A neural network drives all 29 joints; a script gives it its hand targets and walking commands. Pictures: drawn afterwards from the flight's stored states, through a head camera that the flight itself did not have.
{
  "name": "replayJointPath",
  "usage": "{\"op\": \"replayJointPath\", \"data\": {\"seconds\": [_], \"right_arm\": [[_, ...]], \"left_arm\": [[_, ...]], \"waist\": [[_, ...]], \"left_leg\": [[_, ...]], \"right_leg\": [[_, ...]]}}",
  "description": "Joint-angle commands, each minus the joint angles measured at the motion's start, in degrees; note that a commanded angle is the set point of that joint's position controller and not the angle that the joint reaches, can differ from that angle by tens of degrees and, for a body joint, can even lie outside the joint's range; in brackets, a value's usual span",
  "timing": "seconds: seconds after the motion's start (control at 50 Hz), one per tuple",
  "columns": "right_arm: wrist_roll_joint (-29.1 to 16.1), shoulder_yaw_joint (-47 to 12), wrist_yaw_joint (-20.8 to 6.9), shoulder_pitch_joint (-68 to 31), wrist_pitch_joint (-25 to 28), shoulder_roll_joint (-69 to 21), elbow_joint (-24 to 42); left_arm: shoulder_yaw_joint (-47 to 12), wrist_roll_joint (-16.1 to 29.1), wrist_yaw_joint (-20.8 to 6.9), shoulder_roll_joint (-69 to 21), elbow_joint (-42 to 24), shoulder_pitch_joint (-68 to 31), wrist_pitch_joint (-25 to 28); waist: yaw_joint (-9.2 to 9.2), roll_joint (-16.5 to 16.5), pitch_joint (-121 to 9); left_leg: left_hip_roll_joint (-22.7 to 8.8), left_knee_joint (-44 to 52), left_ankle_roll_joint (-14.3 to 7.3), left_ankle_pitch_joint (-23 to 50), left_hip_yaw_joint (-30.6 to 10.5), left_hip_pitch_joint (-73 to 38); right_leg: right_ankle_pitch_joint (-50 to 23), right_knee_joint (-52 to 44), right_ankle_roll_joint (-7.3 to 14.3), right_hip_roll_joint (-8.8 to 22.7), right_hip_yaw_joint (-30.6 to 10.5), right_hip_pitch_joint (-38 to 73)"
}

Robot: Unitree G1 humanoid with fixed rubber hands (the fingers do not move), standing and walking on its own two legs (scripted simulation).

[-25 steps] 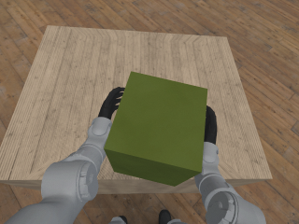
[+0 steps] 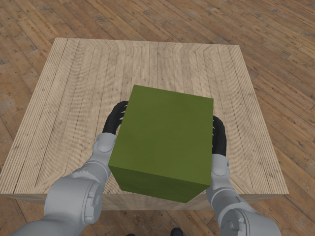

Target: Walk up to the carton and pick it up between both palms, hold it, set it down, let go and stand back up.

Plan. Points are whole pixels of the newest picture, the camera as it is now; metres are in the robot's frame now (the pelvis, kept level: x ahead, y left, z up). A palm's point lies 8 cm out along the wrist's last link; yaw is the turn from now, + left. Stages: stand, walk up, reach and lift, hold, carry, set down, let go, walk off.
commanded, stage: reach and lift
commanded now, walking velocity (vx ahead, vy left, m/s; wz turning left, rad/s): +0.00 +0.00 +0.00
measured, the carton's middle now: (162, 149) +0.35 -0.01 -0.04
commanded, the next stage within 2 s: none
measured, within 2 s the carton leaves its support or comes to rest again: leaves its support in 0.10 s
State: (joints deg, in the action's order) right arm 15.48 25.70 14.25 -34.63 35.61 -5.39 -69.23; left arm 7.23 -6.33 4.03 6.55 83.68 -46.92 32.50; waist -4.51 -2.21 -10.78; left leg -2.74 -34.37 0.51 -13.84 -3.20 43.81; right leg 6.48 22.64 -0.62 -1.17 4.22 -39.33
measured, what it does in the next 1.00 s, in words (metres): stands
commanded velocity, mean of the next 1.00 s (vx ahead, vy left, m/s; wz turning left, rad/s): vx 0.00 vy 0.00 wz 0.00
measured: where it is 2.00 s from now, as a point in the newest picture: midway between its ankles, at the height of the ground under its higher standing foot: outside the picture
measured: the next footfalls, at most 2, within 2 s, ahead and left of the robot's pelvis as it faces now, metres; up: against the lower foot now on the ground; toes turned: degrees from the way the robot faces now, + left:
none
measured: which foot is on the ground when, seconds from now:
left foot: down 0.00-1.00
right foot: down 0.00-1.00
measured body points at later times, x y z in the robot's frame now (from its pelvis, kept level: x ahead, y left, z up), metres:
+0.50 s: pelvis +0.01 +0.01 +0.01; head +0.02 +0.02 +0.46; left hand +0.43 +0.12 +0.09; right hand +0.38 -0.17 +0.09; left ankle +0.00 +0.11 -0.73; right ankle +0.02 -0.14 -0.73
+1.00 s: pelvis +0.00 +0.01 +0.02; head -0.01 +0.04 +0.47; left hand +0.41 +0.13 +0.12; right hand +0.37 -0.17 +0.12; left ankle +0.00 +0.12 -0.73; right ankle +0.02 -0.14 -0.73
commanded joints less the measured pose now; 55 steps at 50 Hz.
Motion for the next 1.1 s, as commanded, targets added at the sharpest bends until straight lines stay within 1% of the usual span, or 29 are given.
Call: {"op": "replayJointPath", "data": {"seconds": [0.0, 0.02, 0.04, 0.08, 0.1, 0.14, 0.16, 0.24, 0.28, 0.3, 0.32, 0.34, 0.36, 0.46, 0.5, 0.52, 0.54, 0.62, 0.64, 0.7, 0.72, 0.78, 0.82, 0.88, 0.94, 0.98, 1.0, 1.02, 1.08], "right_arm": [[5.5, -26.2, -8.5, -31.1, -0.3, -40.3, 3.8], [4.3, -27.3, -8.6, -32.0, -1.7, -40.3, 5.6], [2.7, -29.1, -8.2, -31.7, -2.8, -41.1, 7.7], [-0.4, -33.3, -8.3, -33.4, -5.6, -42.9, 11.8], [-2.0, -35.1, -8.0, -34.1, -6.9, -43.1, 15.9], [-5.6, -41.7, -8.4, -35.7, -9.9, -45.0, 23.4], [-7.8, -43.7, -8.2, -35.9, -12.0, -45.2, 27.3], [-13.1, -52.2, -8.0, -35.2, -19.9, -48.2, 36.7], [-13.9, -52.0, -7.4, -35.2, -22.9, -46.3, 40.3], [-14.1, -52.2, -7.1, -35.8, -24.8, -47.5, 41.6], [-14.3, -52.2, -7.3, -34.5, -26.9, -46.2, 40.9], [-14.3, -50.3, -6.9, -34.8, -27.8, -45.0, 39.0], [-14.7, -51.4, -7.2, -33.5, -29.5, -44.7, 39.8], [-14.7, -43.4, -6.6, -33.6, -33.3, -40.6, 34.2], [-17.2, -45.1, -7.1, -37.2, -33.0, -40.3, 40.4], [-16.4, -43.1, -7.3, -39.1, -33.8, -40.3, 39.4], [-16.2, -43.7, -8.1, -39.2, -33.7, -41.1, 39.9], [-16.1, -40.6, -8.6, -41.3, -34.4, -37.5, 38.7], [-18.4, -43.3, -9.3, -43.2, -33.9, -38.6, 42.4], [-17.8, -41.5, -9.8, -43.6, -34.5, -35.5, 41.8], [-18.1, -41.5, -10.0, -40.2, -35.5, -34.4, 38.7], [-19.1, -41.2, -10.9, -44.3, -34.1, -33.2, 42.3], [-20.0, -42.1, -11.5, -41.8, -34.9, -32.5, 41.0], [-21.3, -42.4, -11.5, -41.3, -34.9, -30.5, 42.6], [-20.3, -43.4, -11.4, -41.0, -36.2, -31.5, 44.5], [-21.3, -43.7, -11.8, -42.1, -35.9, -30.0, 48.2], [-20.4, -43.0, -12.0, -41.9, -36.6, -30.6, 46.2], [-20.9, -43.3, -12.4, -42.1, -36.1, -30.3, 46.8], [-21.3, -45.5, -12.4, -43.2, -37.2, -31.2, 49.8]], "left_arm": [[-15.9, -4.0, -8.0, -44.2, -11.3, -32.0, 2.3], [-15.2, -3.2, -8.0, -44.1, -11.8, -32.4, 1.8], [-17.2, -2.0, -7.9, -44.0, -13.5, -34.0, 1.8], [-20.5, 0.5, -7.6, -45.6, -18.2, -35.2, 0.8], [-22.7, 2.2, -7.3, -48.0, -19.5, -36.2, 0.2], [-25.7, 5.1, -6.9, -49.1, -23.2, -35.7, -1.6], [-27.5, 6.2, -6.4, -50.2, -26.7, -36.6, -2.5], [-28.5, 6.2, -6.2, -51.0, -40.3, -38.0, -5.7], [-29.1, 6.6, -6.4, -50.6, -41.9, -35.5, -8.6], [-27.8, 5.8, -6.9, -49.7, -42.4, -35.4, -10.1], [-24.6, 4.3, -6.9, -49.3, -41.0, -31.8, -12.2], [-23.7, 4.4, -7.5, -49.1, -42.5, -34.4, -13.6], [-22.0, 3.2, -7.6, -48.6, -41.9, -32.3, -15.7], [-15.3, 1.3, -10.6, -47.2, -39.7, -34.0, -24.8], [-18.8, 4.0, -10.1, -50.8, -42.5, -33.8, -26.7], [-16.8, 2.9, -10.3, -49.2, -39.2, -34.7, -27.6], [-17.5, 3.6, -9.7, -48.9, -43.3, -36.0, -27.0], [-16.9, 1.7, -10.1, -49.8, -42.7, -36.5, -30.4], [-20.4, 3.7, -9.2, -51.0, -47.6, -36.9, -30.8], [-19.5, 2.0, -8.8, -51.9, -46.4, -33.6, -33.1], [-17.5, -0.2, -8.6, -50.6, -47.8, -32.1, -34.3], [-22.3, 1.8, -7.4, -53.7, -51.0, -35.3, -35.9], [-20.9, -0.7, -6.9, -52.2, -54.1, -32.1, -37.3], [-21.9, -1.2, -6.9, -54.0, -57.8, -30.7, -39.8], [-21.8, -1.9, -7.5, -51.8, -58.1, -27.4, -41.9], [-22.9, -2.0, -7.5, -52.2, -61.3, -26.4, -43.8], [-20.4, -2.8, -7.9, -49.9, -60.2, -25.4, -44.0], [-23.4, -2.3, -7.8, -51.8, -63.4, -26.6, -44.4], [-21.9, -2.5, -7.8, -49.2, -64.6, -26.4, -46.1]], "waist": [[-3.64, -7.2, -41.3], [-2.33, -6.2, -41.5], [-3.41, -5.7, -41.6], [-2.99, -5.8, -44.9], [-4.44, -6.5, -46.4], [-2.31, -5.6, -48.8], [-3.07, -5.4, -47.8], [-1.73, -3.2, -46.1], [-3.54, -1.8, -43.7], [-2.41, -0.4, -42.2], [-0.64, 0.3, -37.0], [-1.88, 0.2, -34.6], [-1.03, 0.8, -31.2], [-3.17, 1.4, -20.1], [-2.85, 0.3, -23.4], [-3.27, 0.9, -19.0], [-1.70, 0.7, -22.4], [-3.09, -1.6, -18.8], [-1.76, -4.1, -24.2], [-2.58, -3.2, -21.4], [-1.34, -3.4, -18.3], [-3.19, -6.2, -22.9], [-0.83, -6.4, -21.2], [-1.87, -6.7, -20.2], [-1.39, -2.5, -19.1], [-0.98, -3.5, -18.5], [1.04, -1.7, -16.6], [-0.25, -3.5, -19.0], [1.53, 0.4, -18.5]], "left_leg": [[3.1, -0.4, 4.7, 27.8, 2.5, -25.2], [3.2, 0.1, 4.0, 25.0, 2.4, -24.4], [3.7, 0.3, 3.9, 24.1, 2.8, -22.9], [3.9, -0.4, 3.7, 26.3, 2.2, -22.0], [3.8, -0.6, 3.9, 27.2, 1.0, -23.9], [4.0, -0.7, 3.4, 25.8, 1.3, -22.3], [4.1, -0.6, 3.1, 27.3, 0.5, -23.1], [4.8, 1.9, 1.3, 22.8, -0.3, -23.4], [4.8, 2.8, 1.1, 21.6, -1.1, -24.2], [4.9, 3.8, 0.4, 19.2, -0.5, -22.7], [4.6, 5.2, -0.1, 18.5, -0.4, -23.1], [4.1, 6.5, 0.2, 17.7, -0.7, -24.6], [4.0, 7.0, 0.0, 17.3, -0.5, -25.9], [3.5, 9.5, 1.2, 15.8, 0.0, -31.4], [3.2, 8.0, 2.5, 23.0, -0.8, -36.2], [4.0, 9.0, 2.1, 17.6, -0.2, -34.3], [3.6, 8.6, 2.6, 21.2, -0.2, -35.1], [3.4, 9.8, 3.8, 19.2, -0.5, -38.0], [3.0, 8.9, 4.7, 24.6, -0.9, -40.6], [2.2, 9.6, 5.2, 25.3, -1.0, -43.2], [2.2, 9.8, 5.2, 26.0, -0.4, -44.3], [1.5, 9.3, 7.1, 30.0, -1.8, -47.3], [1.4, 9.7, 6.7, 32.0, -0.8, -48.4], [1.2, 9.9, 7.8, 34.5, -1.5, -50.6], [2.5, 10.8, 5.9, 30.5, -0.5, -48.2], [3.0, 11.7, 5.9, 28.4, -0.1, -48.8], [3.5, 12.7, 4.6, 24.0, 1.0, -46.7], [3.3, 12.5, 5.3, 26.6, 0.4, -48.6], [4.8, 13.2, 3.6, 21.7, 1.9, -45.1]], "right_leg": [[-22.1, 2.8, 2.2, -3.2, 0.2, 21.9], [-19.5, 2.5, 1.9, -3.1, -0.5, 22.8], [-22.8, 2.7, 1.5, -2.7, -1.0, 25.2], [-26.5, 4.8, 0.8, -2.7, -1.5, 27.3], [-25.9, 4.6, 0.9, -3.1, -1.2, 26.8], [-24.9, 5.3, 0.2, -2.8, -1.8, 28.4], [-27.9, 5.7, -0.1, -2.8, -2.2, 30.0], [-27.4, 5.7, -2.0, -1.3, -3.8, 34.0], [-27.9, 4.9, -2.2, -1.2, -4.0, 35.1], [-26.8, 4.1, -2.3, -0.6, -4.5, 36.4], [-24.7, 3.0, -2.4, -0.2, -4.9, 38.1], [-22.9, 2.1, -2.1, -0.4, -4.4, 37.4], [-22.0, 1.4, -2.1, -0.3, -4.9, 37.9], [-16.0, -2.1, -1.2, -0.8, -3.9, 35.6], [-16.2, -2.5, -0.4, -2.0, -2.9, 33.8], [-12.5, -3.7, -0.4, -1.5, -3.3, 32.9], [-13.9, -3.2, -0.4, -1.8, -3.6, 33.8], [-8.6, -4.9, 0.5, -1.9, -3.2, 33.1], [-10.8, -4.5, 0.6, -2.5, -2.5, 32.2], [-8.7, -6.1, 1.2, -3.4, -1.5, 30.6], [-7.8, -6.8, 1.1, -3.2, -1.6, 32.1], [-7.0, -7.2, 1.9, -3.6, -0.7, 29.2], [-8.2, -7.7, 1.5, -3.5, -0.6, 30.9], [-9.1, -8.4, 1.9, -4.0, -0.1, 31.6], [-9.1, -8.6, 0.9, -3.4, -0.7, 34.6], [-8.4, -8.4, 1.1, -3.0, -0.6, 35.0], [-6.4, -8.9, 0.8, -2.7, -1.0, 35.3], [-7.4, -8.4, 1.2, -3.0, -0.3, 34.1], [-8.5, -8.0, -0.1, -2.2, -1.0, 39.1]]}}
